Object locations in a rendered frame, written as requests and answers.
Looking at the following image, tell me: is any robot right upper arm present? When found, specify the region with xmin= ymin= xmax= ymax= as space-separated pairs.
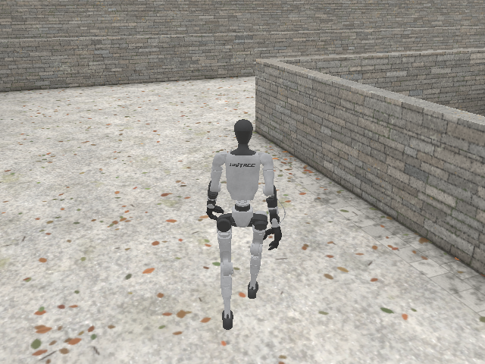
xmin=258 ymin=152 xmax=274 ymax=196

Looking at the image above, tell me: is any robot right forearm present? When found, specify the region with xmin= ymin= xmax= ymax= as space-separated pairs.
xmin=266 ymin=186 xmax=280 ymax=228

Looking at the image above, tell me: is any robot right thigh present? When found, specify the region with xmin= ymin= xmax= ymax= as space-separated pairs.
xmin=250 ymin=211 xmax=268 ymax=256

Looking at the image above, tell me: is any robot right hand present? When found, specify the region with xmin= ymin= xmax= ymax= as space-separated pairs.
xmin=263 ymin=226 xmax=282 ymax=250

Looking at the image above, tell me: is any humanoid robot torso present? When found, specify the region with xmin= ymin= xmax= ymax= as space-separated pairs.
xmin=225 ymin=149 xmax=261 ymax=228

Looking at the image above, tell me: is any robot left upper arm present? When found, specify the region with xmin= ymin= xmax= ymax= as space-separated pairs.
xmin=210 ymin=152 xmax=227 ymax=192

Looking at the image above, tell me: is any robot left forearm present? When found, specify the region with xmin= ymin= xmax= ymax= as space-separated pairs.
xmin=207 ymin=181 xmax=218 ymax=209

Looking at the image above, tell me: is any robot left hand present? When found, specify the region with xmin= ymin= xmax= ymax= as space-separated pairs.
xmin=206 ymin=206 xmax=224 ymax=220

